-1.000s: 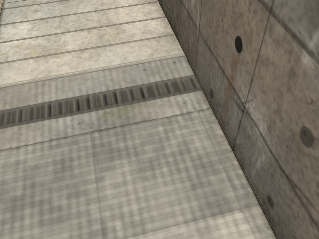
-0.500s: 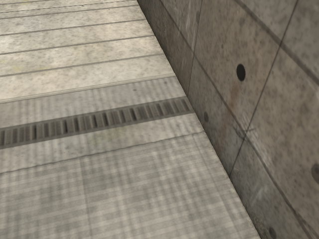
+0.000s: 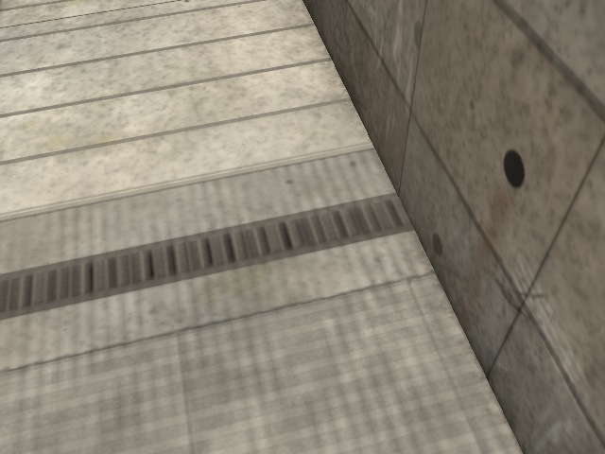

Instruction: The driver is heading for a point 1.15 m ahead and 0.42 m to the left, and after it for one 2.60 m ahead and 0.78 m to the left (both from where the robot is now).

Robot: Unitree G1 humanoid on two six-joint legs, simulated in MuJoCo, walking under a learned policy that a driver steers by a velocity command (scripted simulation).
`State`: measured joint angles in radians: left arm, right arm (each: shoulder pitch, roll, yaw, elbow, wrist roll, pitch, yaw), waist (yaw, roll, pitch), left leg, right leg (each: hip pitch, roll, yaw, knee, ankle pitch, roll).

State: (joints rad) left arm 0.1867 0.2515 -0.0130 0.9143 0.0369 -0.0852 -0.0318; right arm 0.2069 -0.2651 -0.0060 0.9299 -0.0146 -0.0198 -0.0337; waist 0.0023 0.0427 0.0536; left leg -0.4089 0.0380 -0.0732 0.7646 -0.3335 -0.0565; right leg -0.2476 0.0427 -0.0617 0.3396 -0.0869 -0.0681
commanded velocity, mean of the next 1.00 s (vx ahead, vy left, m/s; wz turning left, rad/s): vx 0.41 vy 0.00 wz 0.17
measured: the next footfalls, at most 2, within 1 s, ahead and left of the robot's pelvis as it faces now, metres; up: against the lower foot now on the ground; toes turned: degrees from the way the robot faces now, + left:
left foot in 0.16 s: +0.09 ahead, +0.13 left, +0.00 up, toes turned +0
right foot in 0.60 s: +0.34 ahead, -0.09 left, +0.00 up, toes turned -1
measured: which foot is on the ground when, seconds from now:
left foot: up 0.00-0.14, down 0.16-0.60, up 0.62-1.00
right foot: down 0.00-0.16, up 0.18-0.58, down 0.60-1.00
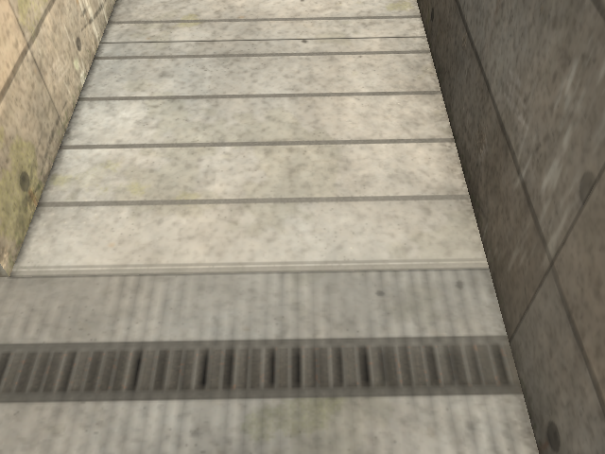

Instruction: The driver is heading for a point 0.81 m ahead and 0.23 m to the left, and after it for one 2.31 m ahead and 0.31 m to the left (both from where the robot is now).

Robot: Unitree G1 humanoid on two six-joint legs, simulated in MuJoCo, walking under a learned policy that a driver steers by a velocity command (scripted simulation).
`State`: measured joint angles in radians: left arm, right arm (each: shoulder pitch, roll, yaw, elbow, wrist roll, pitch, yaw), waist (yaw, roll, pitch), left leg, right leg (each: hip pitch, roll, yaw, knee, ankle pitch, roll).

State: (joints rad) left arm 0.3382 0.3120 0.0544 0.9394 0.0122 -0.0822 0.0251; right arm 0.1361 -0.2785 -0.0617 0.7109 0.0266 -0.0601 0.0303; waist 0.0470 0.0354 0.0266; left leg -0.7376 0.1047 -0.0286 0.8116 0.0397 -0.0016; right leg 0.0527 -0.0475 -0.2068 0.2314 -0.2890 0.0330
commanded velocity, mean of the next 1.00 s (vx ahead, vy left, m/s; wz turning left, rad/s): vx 0.50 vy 0.00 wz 0.43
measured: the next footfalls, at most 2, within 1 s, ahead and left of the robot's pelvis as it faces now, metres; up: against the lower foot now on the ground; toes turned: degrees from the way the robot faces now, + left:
left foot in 0.14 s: +0.25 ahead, +0.15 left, +0.00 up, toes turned +8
right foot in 0.66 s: +0.59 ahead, +0.06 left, +0.00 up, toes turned +26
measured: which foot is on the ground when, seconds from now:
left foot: up 0.00-0.12, down 0.14-0.66, up 0.68-1.00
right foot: down 0.00-0.14, up 0.16-0.64, down 0.66-1.00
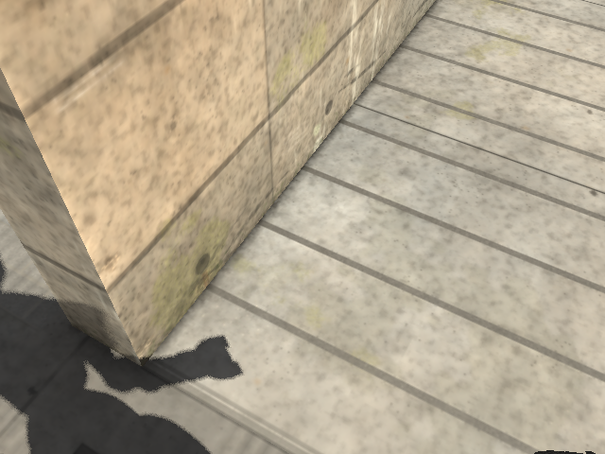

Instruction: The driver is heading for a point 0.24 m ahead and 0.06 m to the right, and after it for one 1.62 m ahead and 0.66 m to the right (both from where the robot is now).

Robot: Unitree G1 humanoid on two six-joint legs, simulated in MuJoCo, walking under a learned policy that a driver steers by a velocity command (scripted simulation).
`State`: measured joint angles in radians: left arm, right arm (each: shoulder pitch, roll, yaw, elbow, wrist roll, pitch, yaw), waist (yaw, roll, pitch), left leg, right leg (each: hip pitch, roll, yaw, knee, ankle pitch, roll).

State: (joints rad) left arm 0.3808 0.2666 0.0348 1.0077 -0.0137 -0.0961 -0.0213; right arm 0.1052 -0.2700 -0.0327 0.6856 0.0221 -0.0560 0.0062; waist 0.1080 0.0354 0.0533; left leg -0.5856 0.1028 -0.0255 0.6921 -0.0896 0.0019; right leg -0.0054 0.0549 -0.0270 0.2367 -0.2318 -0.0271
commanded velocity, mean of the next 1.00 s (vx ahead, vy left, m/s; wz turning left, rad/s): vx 0.18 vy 0.00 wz -0.42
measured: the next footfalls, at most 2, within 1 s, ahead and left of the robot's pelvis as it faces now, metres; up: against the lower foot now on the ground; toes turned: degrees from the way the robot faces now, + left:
left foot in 0.12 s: +0.24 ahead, +0.14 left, +0.00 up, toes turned +0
right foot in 0.62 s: +0.27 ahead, -0.12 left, +0.00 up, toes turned -20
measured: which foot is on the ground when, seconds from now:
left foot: up 0.00-0.10, down 0.12-0.62, up 0.64-1.00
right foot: down 0.00-0.12, up 0.14-0.60, down 0.62-1.00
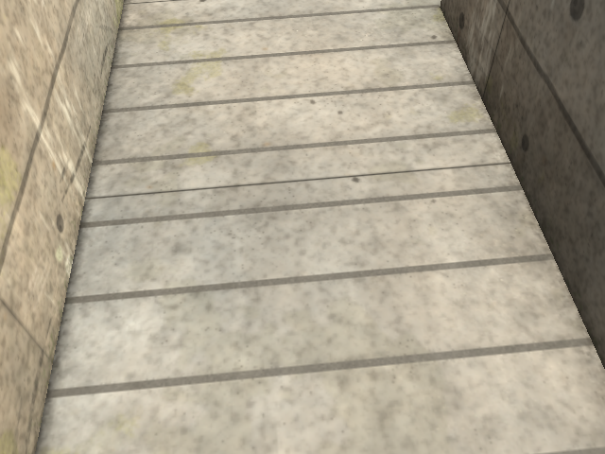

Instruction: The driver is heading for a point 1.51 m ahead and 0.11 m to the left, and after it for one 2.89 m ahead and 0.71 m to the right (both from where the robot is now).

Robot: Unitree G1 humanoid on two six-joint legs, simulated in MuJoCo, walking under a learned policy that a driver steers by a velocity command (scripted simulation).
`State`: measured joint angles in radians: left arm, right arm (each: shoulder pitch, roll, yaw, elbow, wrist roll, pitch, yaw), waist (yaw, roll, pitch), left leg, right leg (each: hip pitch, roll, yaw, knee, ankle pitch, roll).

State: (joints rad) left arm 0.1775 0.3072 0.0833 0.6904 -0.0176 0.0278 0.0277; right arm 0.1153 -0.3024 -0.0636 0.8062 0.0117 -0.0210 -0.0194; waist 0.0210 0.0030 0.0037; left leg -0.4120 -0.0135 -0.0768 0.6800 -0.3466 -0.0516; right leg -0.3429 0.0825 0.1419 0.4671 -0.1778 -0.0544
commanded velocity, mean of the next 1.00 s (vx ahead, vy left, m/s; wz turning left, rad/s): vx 0.44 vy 0.00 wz -0.19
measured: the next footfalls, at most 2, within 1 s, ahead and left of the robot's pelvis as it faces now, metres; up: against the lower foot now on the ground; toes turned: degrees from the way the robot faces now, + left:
left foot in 0.06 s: +0.06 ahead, +0.14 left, +0.00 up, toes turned -6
right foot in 0.50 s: +0.28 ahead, -0.18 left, +0.00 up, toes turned -11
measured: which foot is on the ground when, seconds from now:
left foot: up 0.00-0.04, down 0.06-0.52, up 0.54-1.00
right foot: down 0.00-0.06, up 0.08-0.48, down 0.50-1.00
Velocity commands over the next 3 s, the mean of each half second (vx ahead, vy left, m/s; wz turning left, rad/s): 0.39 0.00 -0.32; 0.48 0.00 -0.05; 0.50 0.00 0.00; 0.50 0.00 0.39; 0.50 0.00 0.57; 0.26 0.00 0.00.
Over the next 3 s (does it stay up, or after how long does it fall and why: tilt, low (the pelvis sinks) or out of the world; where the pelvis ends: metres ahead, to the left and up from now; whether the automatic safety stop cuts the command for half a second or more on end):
stays up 1.43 0.08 0.00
